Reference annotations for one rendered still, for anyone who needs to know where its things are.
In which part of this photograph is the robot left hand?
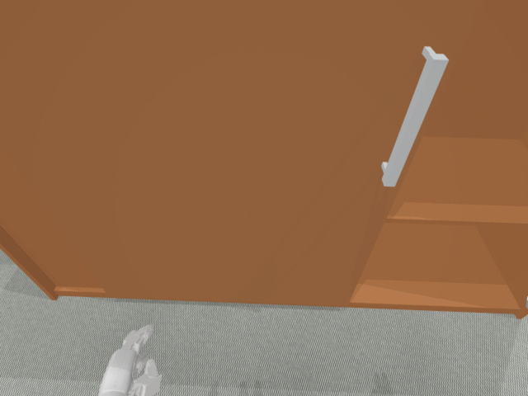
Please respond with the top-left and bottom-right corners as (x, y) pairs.
(98, 324), (162, 396)

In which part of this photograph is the handle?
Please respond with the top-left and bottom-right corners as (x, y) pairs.
(381, 46), (449, 186)

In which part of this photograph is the wardrobe door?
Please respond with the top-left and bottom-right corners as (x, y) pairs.
(0, 0), (483, 306)
(0, 146), (102, 288)

